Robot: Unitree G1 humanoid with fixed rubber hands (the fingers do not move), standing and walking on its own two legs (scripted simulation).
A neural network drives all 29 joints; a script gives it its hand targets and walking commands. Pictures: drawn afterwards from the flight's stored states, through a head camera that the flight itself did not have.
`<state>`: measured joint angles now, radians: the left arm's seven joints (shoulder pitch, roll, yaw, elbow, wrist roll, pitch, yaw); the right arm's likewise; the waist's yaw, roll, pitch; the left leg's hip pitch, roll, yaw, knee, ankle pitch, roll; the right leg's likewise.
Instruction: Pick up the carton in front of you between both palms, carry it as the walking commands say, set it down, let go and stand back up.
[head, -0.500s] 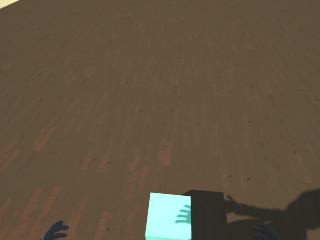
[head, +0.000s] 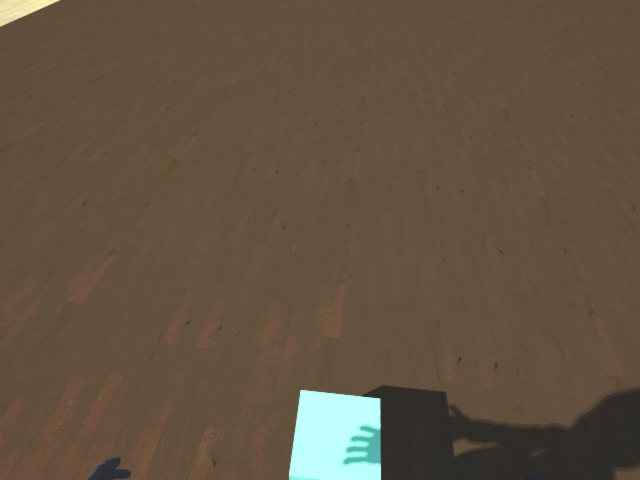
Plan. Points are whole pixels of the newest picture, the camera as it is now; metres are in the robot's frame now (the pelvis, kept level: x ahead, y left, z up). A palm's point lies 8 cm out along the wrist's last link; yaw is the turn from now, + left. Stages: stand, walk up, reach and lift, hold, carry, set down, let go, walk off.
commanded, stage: stand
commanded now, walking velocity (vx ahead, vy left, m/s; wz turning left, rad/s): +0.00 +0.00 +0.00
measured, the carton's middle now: (335, 450) +0.37 -0.04 -0.65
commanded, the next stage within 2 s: none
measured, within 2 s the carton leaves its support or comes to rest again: neither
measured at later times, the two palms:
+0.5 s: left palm out of the picture +0.08 +0.31 -0.10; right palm out of the picture +0.08 -0.30 -0.10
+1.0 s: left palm out of the picture +0.07 +0.31 -0.10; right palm out of the picture +0.07 -0.31 -0.10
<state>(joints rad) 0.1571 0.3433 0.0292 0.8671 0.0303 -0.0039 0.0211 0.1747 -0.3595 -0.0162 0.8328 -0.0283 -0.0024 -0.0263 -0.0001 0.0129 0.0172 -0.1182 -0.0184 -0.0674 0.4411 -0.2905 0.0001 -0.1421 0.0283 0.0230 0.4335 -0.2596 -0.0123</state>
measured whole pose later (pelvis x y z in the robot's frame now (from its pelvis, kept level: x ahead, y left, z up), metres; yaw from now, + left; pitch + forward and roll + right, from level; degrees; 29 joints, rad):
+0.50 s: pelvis -0.02 +0.00 +0.00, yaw +0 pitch -3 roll +0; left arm 0.14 0.37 0.02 0.98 0.02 -0.01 0.01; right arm 0.15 -0.38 0.00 0.96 -0.02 -0.01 -0.02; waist 0.00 0.01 0.02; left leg -0.10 -0.02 -0.06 0.37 -0.23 0.00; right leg -0.12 0.02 0.03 0.37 -0.20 -0.01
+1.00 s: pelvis -0.02 +0.00 +0.01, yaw +0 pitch -3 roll +0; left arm 0.12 0.38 0.01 1.03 0.02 -0.01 0.01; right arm 0.13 -0.39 0.00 1.01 -0.02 -0.01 -0.02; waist 0.00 0.01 0.03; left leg -0.09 -0.02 -0.06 0.35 -0.21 0.00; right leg -0.11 0.02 0.03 0.34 -0.18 -0.01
